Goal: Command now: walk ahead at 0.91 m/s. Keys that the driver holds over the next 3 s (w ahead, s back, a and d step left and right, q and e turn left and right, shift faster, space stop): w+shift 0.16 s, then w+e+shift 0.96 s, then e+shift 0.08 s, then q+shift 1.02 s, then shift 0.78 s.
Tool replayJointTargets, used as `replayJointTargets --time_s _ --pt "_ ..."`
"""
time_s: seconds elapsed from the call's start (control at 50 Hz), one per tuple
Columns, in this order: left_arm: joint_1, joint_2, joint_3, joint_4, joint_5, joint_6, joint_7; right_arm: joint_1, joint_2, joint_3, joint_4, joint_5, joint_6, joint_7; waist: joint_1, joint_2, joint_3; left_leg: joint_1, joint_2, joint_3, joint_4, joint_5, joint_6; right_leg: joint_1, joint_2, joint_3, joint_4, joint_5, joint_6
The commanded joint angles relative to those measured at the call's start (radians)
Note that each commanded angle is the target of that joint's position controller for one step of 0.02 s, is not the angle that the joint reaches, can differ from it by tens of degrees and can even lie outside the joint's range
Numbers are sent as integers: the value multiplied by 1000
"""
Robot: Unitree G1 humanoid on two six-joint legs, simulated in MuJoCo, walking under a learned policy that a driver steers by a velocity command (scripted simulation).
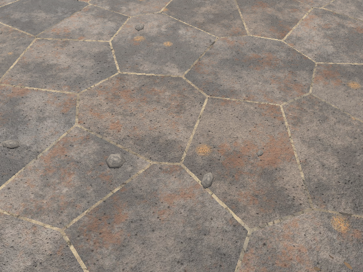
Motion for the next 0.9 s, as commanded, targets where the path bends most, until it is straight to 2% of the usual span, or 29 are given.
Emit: replayJointTargets --time_s 0.02,0.1,0.16,0.2,0.24,0.26,0.28,0.3,0.32,0.34,0.36,0.4,0.42,0.46,0.52,0.56,0.58,0.66,0.68,0.7,0.72,0.74,0.76,0.78,0.8,0.82,0.84,0.86,0.9 --pt "-36 44 2 -70 20 10 2 -71 -120 -8 -71 2 -22 -21 60 68 203 -108 227 -246 -350 61 144 -177 -45 24 -164 145 39" --pt "-251 20 -10 -142 4 -17 -23 59 -130 -2 -62 14 -25 -53 -9 47 220 -38 207 -137 -437 252 122 -58 12 -61 -522 362 46" --pt "-355 16 -14 -186 -9 -30 -56 124 -142 -2 -61 21 -11 -62 -24 48 244 134 226 -82 -434 363 103 -25 58 -79 -727 368 27" --pt "-382 31 -10 -208 -20 -35 -78 129 -178 -11 -72 7 -1 -63 -9 101 216 269 246 -23 -366 680 80 24 118 -132 -797 305 -1" --pt "-360 79 10 -230 -31 -29 -84 148 -216 -24 -78 -31 13 -69 37 200 131 399 279 20 -195 1241 53 112 209 -194 -756 173 -36" --pt "-248 124 30 -212 -35 -20 -81 142 -231 -31 -84 -50 26 -73 108 257 51 432 290 33 -23 1446 43 231 242 -200 -731 117 -60" --pt "-16 177 56 -147 -37 -5 -73 90 -250 -38 -104 -60 40 -75 219 299 -66 385 294 46 231 1568 38 477 254 -180 -718 100 -93" --pt "233 229 80 -81 -29 15 -58 5 -259 -40 -150 -58 39 -76 337 245 -175 100 261 44 569 1408 11 860 185 -45 -702 41 -127" --pt "314 301 94 -49 6 9 -59 149 -42 12 -193 -45 6 -37 173 -156 -333 -496 54 -71 1053 295 -57 1363 -100 579 -733 -416 -359" --pt "361 214 86 -17 18 14 -44 81 -112 9 -200 6 -62 -15 215 -149 -445 -597 -4 -254 1123 -66 4 1406 -149 901 -996 -640 -343" --pt "318 165 74 -10 30 6 -35 -85 -194 -15 -274 49 -88 -20 213 -141 -227 -695 47 -265 1106 -24 45 1283 -110 794 -1057 -512 -269" --pt "173 107 48 -38 33 -11 -48 -223 -165 -9 -328 25 -106 -37 103 130 -38 -609 101 -247 969 33 57 878 -30 576 -1088 -213 -235" --pt "117 95 39 -52 37 -13 -46 -181 -150 -13 -333 15 -92 -38 33 134 4 -539 127 -255 918 41 41 722 19 497 -1105 -176 -231" --pt "78 91 34 -62 16 -3 -35 -143 -137 -16 -348 3 -63 -38 -29 78 78 -518 153 -228 824 -3 -7 543 58 444 -1140 -191 -239" --pt "95 117 37 -80 7 -7 -2 -319 -147 -9 -431 -22 -54 -48 -1 46 186 -425 147 -149 531 194 -78 258 113 343 -1189 -135 -222" --pt "130 144 48 -83 5 -7 13 -424 -122 -1 -471 -24 -57 -45 45 14 184 -247 96 -116 286 433 -99 149 174 266 -1148 -76 -167" --pt "170 161 55 -80 1 -7 12 -458 -123 -4 -488 -11 -57 -46 76 8 161 -172 68 -109 225 512 -110 143 167 281 -1141 -112 -148" --pt "239 148 62 -72 -26 3 22 -517 -207 -41 -543 43 -50 -56 101 -51 129 -189 56 -203 43 444 -121 441 111 417 -1006 -183 -99" --pt "245 143 63 -71 -20 12 25 -485 -231 -55 -541 47 -55 -55 77 -63 107 -172 52 -200 37 372 -107 511 93 433 -934 -92 -87" --pt "238 141 61 -74 -7 21 22 -360 -269 -80 -518 50 -60 -57 5 -68 30 -65 40 -182 54 283 -78 561 108 415 -783 90 -61" --pt "199 118 48 -99 20 28 13 -139 -292 -96 -484 51 -59 -61 -113 -76 -125 188 101 -199 135 217 -40 497 140 367 -528 189 -22" --pt "218 11 11 -134 58 24 3 98 -364 -107 -449 39 -44 -71 -162 118 -316 520 289 -432 156 -23 -2 298 193 267 -139 -104 -3" --pt "389 -33 -13 -193 -46 7 -2 80 -427 -116 -417 -5 -43 -41 -16 666 -443 702 546 -1132 -133 -496 181 -35 225 198 163 -410 19" --pt "304 72 -2 -159 -67 22 16 -9 -280 -93 -461 -6 -32 -41 -62 445 -269 590 478 -1075 -197 -655 140 -141 130 173 244 -310 22" --pt "164 126 11 -181 -39 30 14 -47 -219 -79 -452 5 -19 -48 -90 277 -119 462 435 -841 -171 -454 97 -175 108 124 247 -246 24" --pt "81 120 13 -197 -10 38 12 -68 -217 -77 -433 -5 -10 -46 -78 69 -35 313 389 -657 -155 -187 77 -120 63 105 206 -213 25" --pt "46 112 19 -222 4 41 4 -105 -205 -74 -412 -15 -8 -45 -40 64 17 198 354 -544 -157 -38 79 -77 27 113 129 -175 23" --pt "51 97 23 -231 -9 54 -6 -134 -177 -67 -395 -18 -11 -44 -3 96 52 116 323 -443 -173 27 68 -30 -7 119 94 -175 22" --pt "46 58 17 -255 -29 80 -15 -152 -141 -62 -362 5 -15 -34 26 129 84 66 306 -308 -206 114 59 -44 -39 102 62 -184 17"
